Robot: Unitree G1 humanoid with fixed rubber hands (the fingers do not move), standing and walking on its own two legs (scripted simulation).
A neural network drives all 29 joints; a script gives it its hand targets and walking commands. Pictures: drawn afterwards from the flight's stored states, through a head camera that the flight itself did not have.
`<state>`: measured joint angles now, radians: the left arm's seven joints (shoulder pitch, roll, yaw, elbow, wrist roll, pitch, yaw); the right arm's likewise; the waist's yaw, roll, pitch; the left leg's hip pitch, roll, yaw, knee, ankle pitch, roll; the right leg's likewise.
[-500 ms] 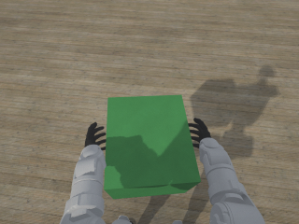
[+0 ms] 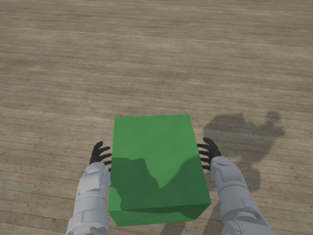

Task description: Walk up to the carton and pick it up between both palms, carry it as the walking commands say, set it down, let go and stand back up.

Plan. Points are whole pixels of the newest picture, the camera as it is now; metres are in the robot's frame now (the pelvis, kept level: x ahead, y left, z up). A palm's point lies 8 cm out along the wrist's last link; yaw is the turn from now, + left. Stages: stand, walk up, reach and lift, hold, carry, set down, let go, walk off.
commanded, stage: reach and lift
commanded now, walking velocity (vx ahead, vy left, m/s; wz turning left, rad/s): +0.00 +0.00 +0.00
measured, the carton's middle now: (154, 168) +0.36 +0.03 -0.06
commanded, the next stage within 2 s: none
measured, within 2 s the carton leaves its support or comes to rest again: neither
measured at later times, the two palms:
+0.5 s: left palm (91, 162) +0.29 +0.18 +0.07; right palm (219, 158) +0.33 -0.14 +0.06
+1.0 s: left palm (92, 161) +0.29 +0.18 +0.07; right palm (220, 163) +0.32 -0.14 +0.05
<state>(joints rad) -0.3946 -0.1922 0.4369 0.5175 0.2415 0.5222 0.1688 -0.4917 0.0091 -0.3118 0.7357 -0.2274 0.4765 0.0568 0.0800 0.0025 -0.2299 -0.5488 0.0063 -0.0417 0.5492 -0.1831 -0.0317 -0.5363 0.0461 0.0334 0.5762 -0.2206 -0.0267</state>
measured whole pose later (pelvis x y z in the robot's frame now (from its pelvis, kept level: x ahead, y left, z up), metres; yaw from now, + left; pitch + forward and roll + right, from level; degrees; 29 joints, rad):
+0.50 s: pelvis +0.00 +0.00 +0.01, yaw +0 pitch +3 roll +0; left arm -0.35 -0.18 0.34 0.37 0.25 0.74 0.15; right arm -0.42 0.02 -0.27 0.58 -0.23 0.66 0.08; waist 0.08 0.02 -0.20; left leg -0.32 0.01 -0.04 0.42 -0.14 -0.03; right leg -0.30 0.04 0.03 0.44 -0.18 -0.03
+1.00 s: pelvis +0.00 +0.01 +0.01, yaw +0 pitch +2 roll -1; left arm -0.37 -0.18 0.34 0.43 0.25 0.71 0.20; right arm -0.40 0.02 -0.27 0.58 -0.23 0.67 0.07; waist 0.05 0.02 -0.20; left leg -0.31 0.00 -0.05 0.42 -0.14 -0.01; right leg -0.28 0.04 0.03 0.40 -0.16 -0.01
